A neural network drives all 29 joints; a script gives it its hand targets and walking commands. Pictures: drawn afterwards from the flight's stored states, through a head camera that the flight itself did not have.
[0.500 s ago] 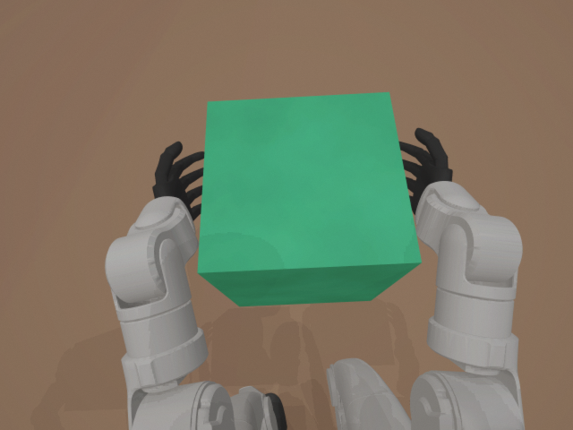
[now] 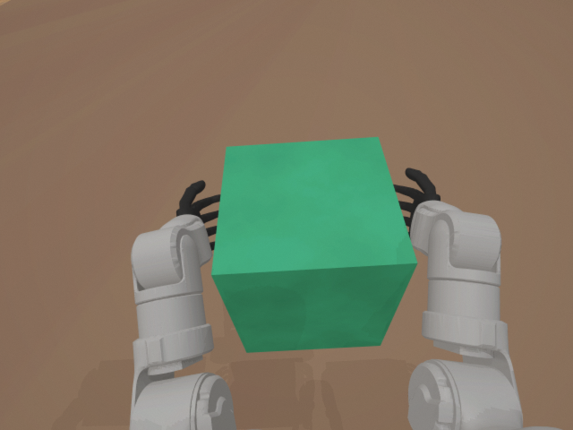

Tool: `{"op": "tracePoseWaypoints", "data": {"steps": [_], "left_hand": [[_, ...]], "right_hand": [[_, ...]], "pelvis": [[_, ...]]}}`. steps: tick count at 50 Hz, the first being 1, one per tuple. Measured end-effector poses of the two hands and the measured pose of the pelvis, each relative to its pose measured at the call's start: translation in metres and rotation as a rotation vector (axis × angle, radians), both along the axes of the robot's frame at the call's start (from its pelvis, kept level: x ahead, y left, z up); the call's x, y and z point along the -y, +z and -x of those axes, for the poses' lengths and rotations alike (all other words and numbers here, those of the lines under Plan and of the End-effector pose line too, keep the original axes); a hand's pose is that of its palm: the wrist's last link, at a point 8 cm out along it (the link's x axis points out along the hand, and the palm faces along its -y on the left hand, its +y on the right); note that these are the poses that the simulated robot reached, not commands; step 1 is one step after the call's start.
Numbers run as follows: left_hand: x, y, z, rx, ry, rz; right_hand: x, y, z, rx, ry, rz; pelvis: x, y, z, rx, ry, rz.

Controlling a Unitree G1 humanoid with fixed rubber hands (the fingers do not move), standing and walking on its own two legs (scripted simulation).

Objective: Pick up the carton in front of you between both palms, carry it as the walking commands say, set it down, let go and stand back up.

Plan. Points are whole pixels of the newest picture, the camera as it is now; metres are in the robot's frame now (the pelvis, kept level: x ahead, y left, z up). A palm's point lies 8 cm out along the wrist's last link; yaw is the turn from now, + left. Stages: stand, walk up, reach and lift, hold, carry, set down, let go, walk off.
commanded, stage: carry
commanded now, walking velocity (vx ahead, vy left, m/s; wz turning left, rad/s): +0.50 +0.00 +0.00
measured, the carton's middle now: (307, 252) +0.35 +0.00 +0.04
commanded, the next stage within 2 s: none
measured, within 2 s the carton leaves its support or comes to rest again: neither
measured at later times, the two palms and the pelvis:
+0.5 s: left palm (209, 126) +0.60 +0.18 +0.09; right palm (373, 120) +0.59 -0.12 +0.10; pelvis +0.32 +0.04 +0.01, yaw -3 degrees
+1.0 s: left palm (249, 53) +0.87 +0.12 +0.10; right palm (377, 45) +0.88 -0.18 +0.09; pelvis +0.64 -0.04 +0.01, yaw +1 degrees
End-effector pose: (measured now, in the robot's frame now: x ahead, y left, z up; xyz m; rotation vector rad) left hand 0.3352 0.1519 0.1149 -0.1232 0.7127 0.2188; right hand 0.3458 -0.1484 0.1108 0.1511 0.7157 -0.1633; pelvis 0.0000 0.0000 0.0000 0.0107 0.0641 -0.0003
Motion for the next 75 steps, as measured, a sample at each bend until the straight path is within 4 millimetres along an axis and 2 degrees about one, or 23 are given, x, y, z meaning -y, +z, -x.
{"op": "tracePoseWaypoints", "data": {"steps": [3, 8, 13, 17, 19, 22, 27, 32, 37, 42, 46, 49, 53, 58, 61, 65, 69, 72, 75], "left_hand": [[0.003, -0.007, -0.029, -0.002, 0.007, 0.006], [0.006, -0.007, -0.086, 0.04, -0.006, 0.008], [-0.001, -0.007, -0.147, 0.086, -0.02, 0.01], [-0.018, -0.015, -0.197, 0.128, -0.035, 0.012], [-0.024, -0.023, -0.218, 0.112, -0.049, 0.026], [-0.026, -0.027, -0.24, 0.052, -0.078, 0.014], [-0.021, -0.016, -0.284, 0.038, -0.13, 0.0], [-0.013, 0.0, -0.332, 0.096, -0.136, -0.006], [0.003, 0.0, -0.392, 0.123, -0.12, -0.022], [0.025, -0.016, -0.463, 0.117, -0.099, -0.06], [0.03, -0.023, -0.498, 0.021, -0.061, -0.06], [0.031, -0.017, -0.523, 0.001, -0.035, -0.059], [0.033, -0.005, -0.567, 0.025, -0.029, -0.057], [0.034, 0.008, -0.633, 0.077, -0.057, -0.056], [0.03, 0.009, -0.676, 0.097, -0.075, -0.054], [0.017, -0.005, -0.737, 0.096, -0.087, -0.039], [0.0, -0.032, -0.805, 0.073, -0.094, -0.01], [-0.005, -0.04, -0.844, 0.0, -0.116, -0.003], [-0.005, -0.037, -0.879, -0.028, -0.143, -0.002]], "right_hand": [[0.003, -0.007, -0.029, -0.001, -0.005, -0.007], [0.007, -0.008, -0.082, 0.041, -0.02, -0.004], [-0.001, -0.007, -0.138, 0.086, -0.033, 0.0], [-0.017, -0.012, -0.185, 0.128, -0.043, 0.01], [-0.024, -0.015, -0.203, 0.113, -0.039, 0.041], [-0.027, -0.018, -0.222, 0.053, -0.025, 0.069], [-0.022, -0.006, -0.255, 0.035, -0.043, 0.098], [-0.014, 0.011, -0.303, 0.093, -0.046, 0.102], [0.002, 0.008, -0.367, 0.122, -0.031, 0.09], [0.024, -0.017, -0.447, 0.119, -0.007, 0.055], [0.03, -0.025, -0.494, 0.027, 0.035, 0.049], [0.03, -0.019, -0.526, 0.008, 0.061, 0.049], [0.032, -0.007, -0.571, 0.032, 0.067, 0.057], [0.034, 0.006, -0.628, 0.083, 0.035, 0.061], [0.03, 0.008, -0.665, 0.101, 0.015, 0.063], [0.017, -0.001, -0.723, 0.099, 0.003, 0.078], [-0.001, -0.02, -0.787, 0.074, -0.001, 0.108], [-0.006, -0.028, -0.82, -0.001, -0.019, 0.11], [-0.006, -0.025, -0.846, -0.031, -0.047, 0.109]], "pelvis": [[0.003, 0.009, -0.029, -0.01, 0.004, -0.006], [0.0, 0.016, -0.086, -0.028, -0.001, -0.012], [-0.012, 0.012, -0.158, -0.033, -0.009, -0.006], [-0.026, -0.004, -0.225, -0.018, -0.031, 0.003], [-0.031, -0.005, -0.253, -0.018, -0.042, -0.012], [-0.037, 0.003, -0.288, -0.016, -0.057, 0.005], [-0.038, 0.018, -0.349, -0.016, -0.055, 0.03], [-0.03, 0.019, -0.416, -0.011, -0.049, 0.035], [-0.01, 0.006, -0.49, 0.01, -0.043, 0.023], [0.015, -0.018, -0.565, 0.033, -0.013, 0.032], [0.029, -0.004, -0.602, 0.022, 0.009, 0.014], [0.035, 0.008, -0.631, 0.016, 0.012, 0.001], [0.038, 0.019, -0.675, 0.006, 0.007, -0.012], [0.033, 0.022, -0.738, -0.001, -0.001, -0.012], [0.025, 0.018, -0.78, -0.001, -0.006, -0.004], [0.01, 0.005, -0.843, 0.003, -0.016, 0.009], [-0.008, -0.013, -0.906, 0.013, -0.041, -0.008], [-0.017, -0.004, -0.937, 0.005, -0.059, 0.004], [-0.022, 0.008, -0.97, -0.003, -0.064, 0.02]]}}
